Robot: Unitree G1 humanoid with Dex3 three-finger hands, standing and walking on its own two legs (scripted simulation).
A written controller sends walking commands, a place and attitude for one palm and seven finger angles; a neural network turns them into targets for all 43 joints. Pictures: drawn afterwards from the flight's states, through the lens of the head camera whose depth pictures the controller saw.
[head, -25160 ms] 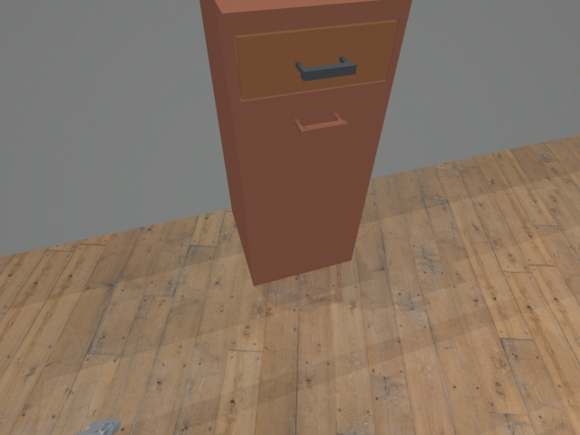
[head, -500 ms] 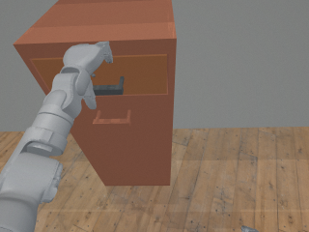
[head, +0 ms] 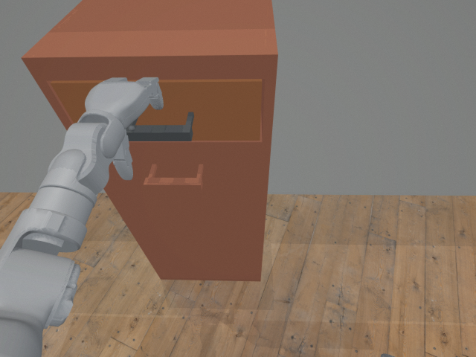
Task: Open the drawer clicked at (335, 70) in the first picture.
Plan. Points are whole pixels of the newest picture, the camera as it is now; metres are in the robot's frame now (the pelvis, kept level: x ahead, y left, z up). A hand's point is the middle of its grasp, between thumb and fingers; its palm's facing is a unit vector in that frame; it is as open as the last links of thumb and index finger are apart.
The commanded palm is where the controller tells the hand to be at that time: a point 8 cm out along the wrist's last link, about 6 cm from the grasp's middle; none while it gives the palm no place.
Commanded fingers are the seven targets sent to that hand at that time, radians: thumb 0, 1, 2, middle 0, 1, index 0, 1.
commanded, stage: re-aim the fingers above the handle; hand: left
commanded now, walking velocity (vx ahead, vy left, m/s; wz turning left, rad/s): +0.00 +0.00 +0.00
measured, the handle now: (159, 125) +0.50 +0.17 +0.12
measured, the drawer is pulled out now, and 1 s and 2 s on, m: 0.00 0.00 0.00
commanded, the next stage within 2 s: lower the fingers behind the handle in 0.70 s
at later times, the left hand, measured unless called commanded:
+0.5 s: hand (135, 118) +0.45 +0.19 +0.18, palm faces +0.03 -0.04 -1.00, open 13.7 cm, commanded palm +0.43 +0.19 +0.24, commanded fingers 0.00 -0.50 0.30 -0.30 -1.20 -0.30 -1.20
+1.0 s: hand (130, 127) +0.45 +0.20 +0.16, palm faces -0.04 -0.03 -1.00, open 13.8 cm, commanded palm +0.43 +0.20 +0.23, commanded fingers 0.00 -0.50 0.30 -0.30 -1.20 -0.30 -1.20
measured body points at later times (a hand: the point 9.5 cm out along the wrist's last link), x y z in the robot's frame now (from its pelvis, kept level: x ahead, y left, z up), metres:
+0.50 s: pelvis +0.00 +0.01 +0.00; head +0.02 -0.01 +0.45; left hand +0.45 +0.19 +0.23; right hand +0.13 -0.23 -0.12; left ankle +0.00 +0.10 -0.74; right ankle -0.02 -0.10 -0.74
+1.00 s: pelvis +0.00 +0.00 +0.00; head +0.02 -0.02 +0.45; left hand +0.44 +0.20 +0.22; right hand +0.12 -0.25 -0.13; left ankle +0.00 +0.10 -0.74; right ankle -0.02 -0.10 -0.74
